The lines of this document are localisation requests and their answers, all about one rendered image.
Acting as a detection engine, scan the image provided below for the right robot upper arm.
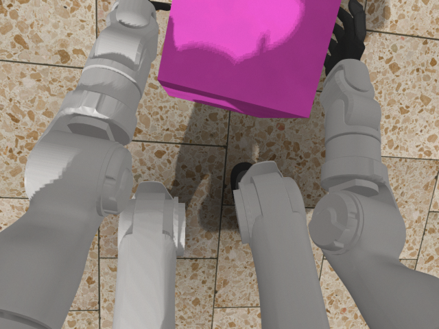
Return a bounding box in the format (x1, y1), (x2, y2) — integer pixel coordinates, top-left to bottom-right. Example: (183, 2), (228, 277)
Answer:
(308, 190), (439, 329)

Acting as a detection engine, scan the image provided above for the robot right forearm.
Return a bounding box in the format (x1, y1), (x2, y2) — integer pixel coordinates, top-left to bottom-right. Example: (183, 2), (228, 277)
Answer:
(320, 59), (400, 212)

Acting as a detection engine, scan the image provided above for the robot left forearm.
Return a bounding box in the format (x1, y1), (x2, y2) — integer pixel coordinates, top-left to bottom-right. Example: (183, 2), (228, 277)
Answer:
(24, 0), (159, 196)

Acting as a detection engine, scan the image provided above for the right robot hand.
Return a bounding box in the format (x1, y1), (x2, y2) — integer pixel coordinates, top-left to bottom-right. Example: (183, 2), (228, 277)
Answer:
(324, 0), (366, 76)

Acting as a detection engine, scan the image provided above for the left robot shin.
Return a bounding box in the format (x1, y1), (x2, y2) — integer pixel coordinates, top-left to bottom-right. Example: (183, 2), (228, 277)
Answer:
(117, 181), (173, 250)

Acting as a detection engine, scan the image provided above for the right robot thigh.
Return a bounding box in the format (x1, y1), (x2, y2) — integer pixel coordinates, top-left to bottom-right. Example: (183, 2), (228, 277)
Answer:
(233, 172), (330, 329)

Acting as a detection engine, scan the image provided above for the left robot upper arm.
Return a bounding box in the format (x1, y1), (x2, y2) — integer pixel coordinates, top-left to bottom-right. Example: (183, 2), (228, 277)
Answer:
(0, 130), (133, 329)

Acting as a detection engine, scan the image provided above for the carton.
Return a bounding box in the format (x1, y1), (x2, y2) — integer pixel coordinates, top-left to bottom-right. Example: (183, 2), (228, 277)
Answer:
(157, 0), (341, 118)

